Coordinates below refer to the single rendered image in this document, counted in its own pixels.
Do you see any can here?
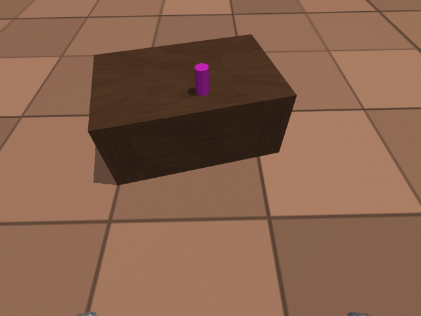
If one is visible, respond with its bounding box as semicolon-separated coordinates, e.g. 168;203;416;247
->
195;63;209;96

